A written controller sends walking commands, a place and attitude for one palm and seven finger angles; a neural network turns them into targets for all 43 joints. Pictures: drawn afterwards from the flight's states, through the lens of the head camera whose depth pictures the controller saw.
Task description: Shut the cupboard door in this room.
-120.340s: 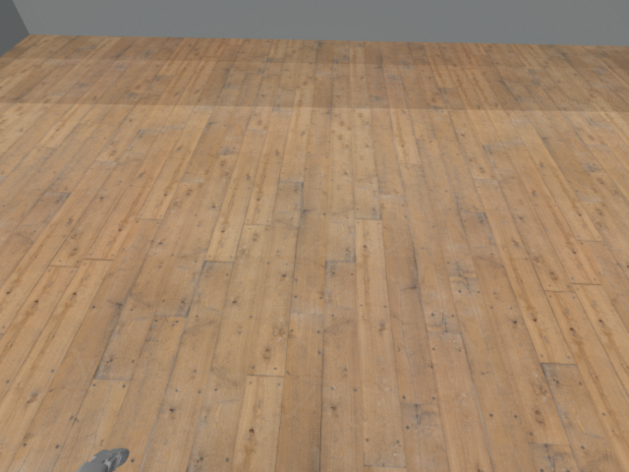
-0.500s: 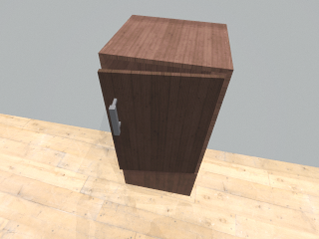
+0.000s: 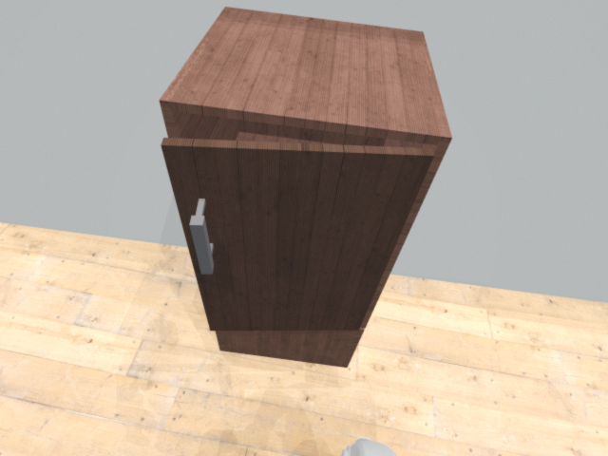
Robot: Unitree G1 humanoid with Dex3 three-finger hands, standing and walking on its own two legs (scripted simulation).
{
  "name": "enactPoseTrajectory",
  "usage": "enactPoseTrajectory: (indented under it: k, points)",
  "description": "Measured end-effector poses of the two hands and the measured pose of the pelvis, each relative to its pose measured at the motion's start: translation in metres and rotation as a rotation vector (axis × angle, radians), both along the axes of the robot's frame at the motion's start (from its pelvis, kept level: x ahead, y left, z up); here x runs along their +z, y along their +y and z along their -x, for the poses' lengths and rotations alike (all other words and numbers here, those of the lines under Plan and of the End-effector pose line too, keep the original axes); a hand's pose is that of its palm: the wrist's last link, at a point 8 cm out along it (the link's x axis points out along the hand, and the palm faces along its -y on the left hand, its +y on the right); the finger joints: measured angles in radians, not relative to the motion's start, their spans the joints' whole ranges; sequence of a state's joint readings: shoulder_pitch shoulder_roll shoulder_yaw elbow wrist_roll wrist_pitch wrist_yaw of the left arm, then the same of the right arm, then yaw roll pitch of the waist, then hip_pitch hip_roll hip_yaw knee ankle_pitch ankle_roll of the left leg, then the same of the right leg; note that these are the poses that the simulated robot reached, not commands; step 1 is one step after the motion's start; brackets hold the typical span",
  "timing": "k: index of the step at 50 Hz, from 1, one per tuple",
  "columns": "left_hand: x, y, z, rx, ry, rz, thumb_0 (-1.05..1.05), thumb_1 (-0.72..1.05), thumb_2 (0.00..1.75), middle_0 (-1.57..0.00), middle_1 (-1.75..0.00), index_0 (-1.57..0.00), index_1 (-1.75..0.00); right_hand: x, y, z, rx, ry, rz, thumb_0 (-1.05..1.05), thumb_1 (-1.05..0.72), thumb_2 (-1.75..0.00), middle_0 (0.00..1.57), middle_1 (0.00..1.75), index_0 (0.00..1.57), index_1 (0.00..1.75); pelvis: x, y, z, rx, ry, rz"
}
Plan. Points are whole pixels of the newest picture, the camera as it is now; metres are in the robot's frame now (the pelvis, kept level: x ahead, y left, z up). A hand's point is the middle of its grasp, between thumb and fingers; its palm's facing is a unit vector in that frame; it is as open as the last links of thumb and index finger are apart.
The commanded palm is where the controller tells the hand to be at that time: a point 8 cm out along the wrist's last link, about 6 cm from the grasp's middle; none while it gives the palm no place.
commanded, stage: come to a stop and stand still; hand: left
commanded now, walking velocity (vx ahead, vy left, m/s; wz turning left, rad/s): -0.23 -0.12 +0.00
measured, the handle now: (204, 237) +0.45 +0.18 -0.02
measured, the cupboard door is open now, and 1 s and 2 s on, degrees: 8 8 8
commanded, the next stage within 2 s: look again from close up in 1.22 s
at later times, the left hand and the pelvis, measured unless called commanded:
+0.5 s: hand out of the picture +0.11 +0.17 -0.19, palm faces +0.04 -0.98 -0.20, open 7.2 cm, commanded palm none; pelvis +0.01 +0.00 -0.03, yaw +3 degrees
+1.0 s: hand out of the picture -0.02 +0.23 -0.19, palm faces +0.06 -0.97 -0.22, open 7.4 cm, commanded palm none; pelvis -0.02 +0.05 -0.02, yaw +1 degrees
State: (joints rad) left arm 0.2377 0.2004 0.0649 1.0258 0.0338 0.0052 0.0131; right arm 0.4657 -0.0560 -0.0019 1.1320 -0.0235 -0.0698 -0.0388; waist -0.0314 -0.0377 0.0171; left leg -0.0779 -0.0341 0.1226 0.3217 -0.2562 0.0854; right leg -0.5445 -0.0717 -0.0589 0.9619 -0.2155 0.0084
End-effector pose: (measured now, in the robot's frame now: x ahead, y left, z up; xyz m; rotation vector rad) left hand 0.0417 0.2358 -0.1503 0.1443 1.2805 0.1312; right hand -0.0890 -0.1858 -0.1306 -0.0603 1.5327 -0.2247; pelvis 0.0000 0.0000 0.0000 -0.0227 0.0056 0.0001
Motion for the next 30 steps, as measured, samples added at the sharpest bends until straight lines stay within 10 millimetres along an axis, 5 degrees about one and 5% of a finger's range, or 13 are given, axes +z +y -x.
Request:
enactPoseTrajectory:
  k: [7,12,19,30]
  points:
    - [0.004,-0.018,-0.08,-0.057,-0.084,-0.012,0.01,0.93,0.9,-0.2,-0.3,-0.2,-0.3,-0.007,0.008,-0.003,-0.033,0.103,-0.049,0.0,-0.9,-0.9,0.2,0.3,0.2,0.3,-0.005,-0.008,-0.026,0.008,-0.007,-0.008]
    - [-0.003,-0.045,-0.108,-0.064,-0.141,-0.002,0.0,0.92,0.9,-0.2,-0.3,-0.2,-0.3,-0.026,-0.011,-0.029,-0.052,0.105,-0.056,0.0,-0.9,-0.9,0.2,0.3,0.2,0.3,-0.018,-0.02,-0.04,0.017,-0.014,-0.02]
    - [-0.004,-0.046,-0.09,0.0,-0.151,-0.005,-0.02,0.93,0.9,-0.21,-0.3,-0.21,-0.3,-0.035,-0.047,-0.106,0.033,-0.069,0.009,0.0,-0.9,-0.9,0.2,0.3,0.2,0.3,-0.019,-0.019,-0.027,0.04,-0.035,-0.013]
    - [-0.012,0.021,-0.029,0.02,-0.135,-0.063,0.0,0.92,0.9,-0.21,-0.3,-0.21,-0.3,-0.013,-0.049,-0.182,0.166,-0.427,0.121,0.0,-0.91,-0.9,0.2,0.3,0.19,0.3,-0.031,0.012,-0.004,0.02,-0.073,-0.014]
